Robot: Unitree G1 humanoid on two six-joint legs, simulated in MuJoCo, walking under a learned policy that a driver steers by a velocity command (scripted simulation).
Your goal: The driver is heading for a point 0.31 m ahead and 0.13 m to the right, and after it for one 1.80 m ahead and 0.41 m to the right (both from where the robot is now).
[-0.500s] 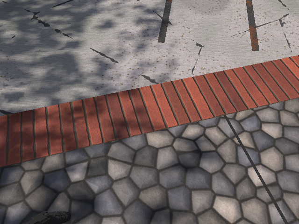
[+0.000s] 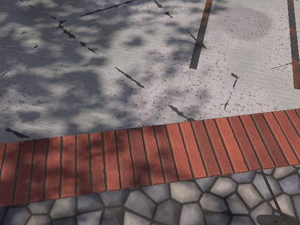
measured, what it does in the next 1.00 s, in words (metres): walks ahead, turning right: right foot, then left foot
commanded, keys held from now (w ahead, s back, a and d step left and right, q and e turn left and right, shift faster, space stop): w+e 0.02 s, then e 0.60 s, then no key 0.38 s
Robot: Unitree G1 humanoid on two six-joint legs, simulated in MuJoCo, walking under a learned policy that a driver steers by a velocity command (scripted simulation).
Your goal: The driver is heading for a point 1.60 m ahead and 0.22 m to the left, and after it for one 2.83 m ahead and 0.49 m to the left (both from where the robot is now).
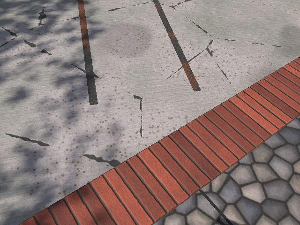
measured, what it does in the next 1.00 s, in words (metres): walks ahead: right foot, then left foot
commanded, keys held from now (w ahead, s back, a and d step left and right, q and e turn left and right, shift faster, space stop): w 0.30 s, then no key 0.70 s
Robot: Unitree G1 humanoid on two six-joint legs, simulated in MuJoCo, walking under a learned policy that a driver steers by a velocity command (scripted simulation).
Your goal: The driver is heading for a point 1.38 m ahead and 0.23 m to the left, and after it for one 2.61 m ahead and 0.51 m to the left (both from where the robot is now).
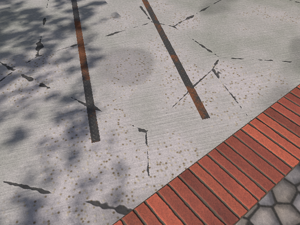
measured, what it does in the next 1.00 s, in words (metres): walks ahead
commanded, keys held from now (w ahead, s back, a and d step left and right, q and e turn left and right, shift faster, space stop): no key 0.62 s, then w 0.38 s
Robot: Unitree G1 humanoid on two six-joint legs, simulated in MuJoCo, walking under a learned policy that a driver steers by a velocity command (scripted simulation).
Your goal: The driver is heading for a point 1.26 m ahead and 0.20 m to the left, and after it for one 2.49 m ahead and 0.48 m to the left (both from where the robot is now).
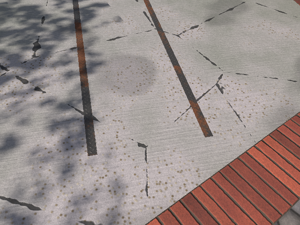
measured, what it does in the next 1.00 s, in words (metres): walks ahead: right foot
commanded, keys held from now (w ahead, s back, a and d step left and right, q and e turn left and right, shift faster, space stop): w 1.00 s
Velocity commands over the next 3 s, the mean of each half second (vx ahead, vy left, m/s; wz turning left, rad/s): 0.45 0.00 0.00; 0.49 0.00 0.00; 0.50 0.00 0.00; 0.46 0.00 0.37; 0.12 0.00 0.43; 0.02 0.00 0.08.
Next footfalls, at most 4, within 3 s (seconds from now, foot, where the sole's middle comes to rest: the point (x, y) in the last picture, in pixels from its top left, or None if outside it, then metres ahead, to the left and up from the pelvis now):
0.40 right None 0.39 -0.06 -0.77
1.10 left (112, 181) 0.81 0.19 -0.90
1.52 right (159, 141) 1.08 -0.07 -0.90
2.06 left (118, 109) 1.34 0.20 -0.90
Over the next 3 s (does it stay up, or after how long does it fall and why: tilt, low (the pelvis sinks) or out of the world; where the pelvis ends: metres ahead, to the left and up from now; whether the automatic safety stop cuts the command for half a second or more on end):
stays up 1.34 0.07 -0.13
